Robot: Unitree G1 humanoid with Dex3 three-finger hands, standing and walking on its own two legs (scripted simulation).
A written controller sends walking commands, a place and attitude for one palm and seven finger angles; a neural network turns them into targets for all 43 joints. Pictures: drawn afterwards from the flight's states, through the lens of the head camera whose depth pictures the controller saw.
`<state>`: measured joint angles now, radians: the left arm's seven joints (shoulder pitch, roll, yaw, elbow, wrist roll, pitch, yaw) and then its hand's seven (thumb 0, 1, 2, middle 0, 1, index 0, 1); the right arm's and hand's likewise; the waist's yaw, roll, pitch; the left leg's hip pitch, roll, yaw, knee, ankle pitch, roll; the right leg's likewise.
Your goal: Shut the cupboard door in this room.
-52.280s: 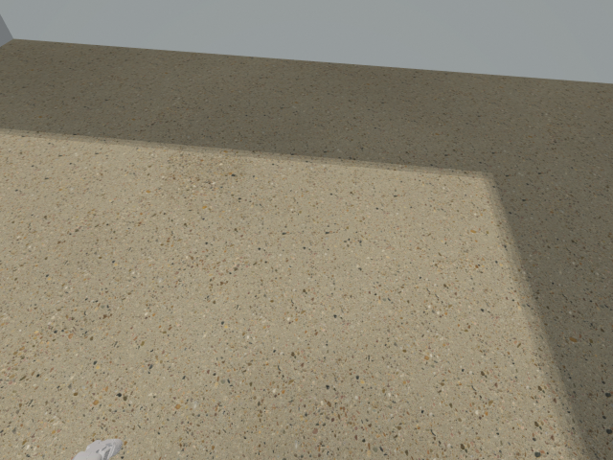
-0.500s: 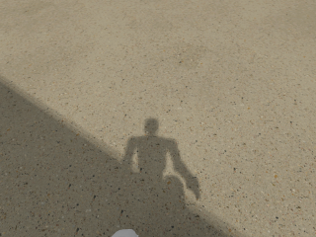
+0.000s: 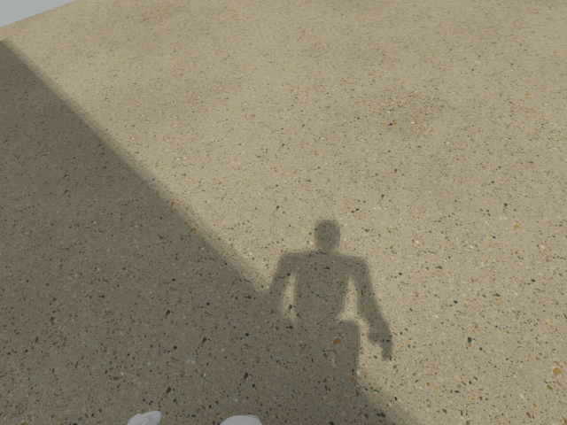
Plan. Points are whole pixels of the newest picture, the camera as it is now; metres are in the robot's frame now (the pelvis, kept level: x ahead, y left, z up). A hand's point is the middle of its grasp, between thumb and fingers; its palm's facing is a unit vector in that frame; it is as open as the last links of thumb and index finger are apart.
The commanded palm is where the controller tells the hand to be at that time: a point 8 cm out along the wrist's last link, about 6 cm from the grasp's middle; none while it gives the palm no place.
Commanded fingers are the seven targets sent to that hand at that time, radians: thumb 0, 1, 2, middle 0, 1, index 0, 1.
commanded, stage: turn or walk to find it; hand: left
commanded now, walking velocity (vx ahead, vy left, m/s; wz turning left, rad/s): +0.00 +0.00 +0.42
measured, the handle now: out of the picture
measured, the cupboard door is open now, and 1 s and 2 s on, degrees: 64 64 64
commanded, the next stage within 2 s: none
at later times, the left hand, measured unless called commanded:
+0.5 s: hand out of the picture -0.02 +0.24 -0.17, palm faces +0.28 -0.92 -0.26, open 7.4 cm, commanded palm none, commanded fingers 0.00 0.90 0.90 -0.20 -0.30 -0.20 -0.30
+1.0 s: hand out of the picture +0.01 +0.17 -0.14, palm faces +0.44 -0.86 -0.27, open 7.4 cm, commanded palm none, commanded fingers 0.00 0.90 0.90 -0.20 -0.30 -0.20 -0.30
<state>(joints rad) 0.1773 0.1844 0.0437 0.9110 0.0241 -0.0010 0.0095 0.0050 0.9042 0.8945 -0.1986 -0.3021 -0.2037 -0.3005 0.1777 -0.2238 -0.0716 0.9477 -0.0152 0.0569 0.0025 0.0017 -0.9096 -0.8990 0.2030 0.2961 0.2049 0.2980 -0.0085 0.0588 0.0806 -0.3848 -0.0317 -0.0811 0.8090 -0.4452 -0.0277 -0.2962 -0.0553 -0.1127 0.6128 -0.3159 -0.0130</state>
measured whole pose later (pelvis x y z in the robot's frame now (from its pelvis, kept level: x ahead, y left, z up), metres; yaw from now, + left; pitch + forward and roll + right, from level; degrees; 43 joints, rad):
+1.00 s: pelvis +0.03 -0.02 +0.01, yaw +27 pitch +0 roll +2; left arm 0.21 0.15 0.04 0.92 0.03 0.00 0.02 0.00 0.90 0.89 -0.20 -0.30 -0.21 -0.30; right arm 0.19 -0.24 -0.08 0.98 -0.02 0.08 0.02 0.00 -0.91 -0.90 0.20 0.30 0.20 0.30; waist -0.02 0.04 0.09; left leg -0.47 0.01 -0.02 1.11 -0.40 -0.07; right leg -0.22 -0.10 -0.19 0.51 -0.29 -0.03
